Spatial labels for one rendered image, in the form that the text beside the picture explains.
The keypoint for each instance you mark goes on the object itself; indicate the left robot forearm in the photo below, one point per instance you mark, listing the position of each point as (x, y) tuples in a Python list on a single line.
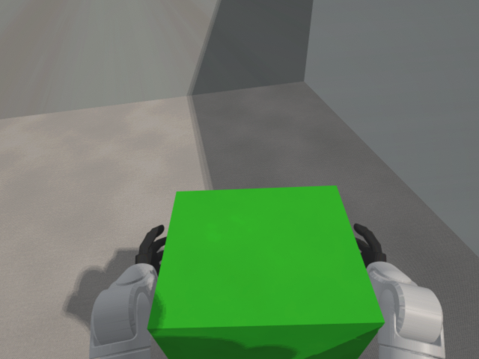
[(121, 314)]

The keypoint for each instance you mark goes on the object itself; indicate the right robot forearm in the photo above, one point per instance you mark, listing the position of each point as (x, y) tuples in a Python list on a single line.
[(413, 316)]

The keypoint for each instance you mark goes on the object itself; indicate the carton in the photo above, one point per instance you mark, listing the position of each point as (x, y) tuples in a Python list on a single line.
[(263, 273)]

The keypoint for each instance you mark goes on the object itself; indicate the right robot hand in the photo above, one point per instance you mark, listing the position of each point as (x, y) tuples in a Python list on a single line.
[(371, 251)]

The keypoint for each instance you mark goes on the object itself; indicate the left robot hand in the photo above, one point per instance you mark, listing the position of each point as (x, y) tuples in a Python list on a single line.
[(148, 248)]

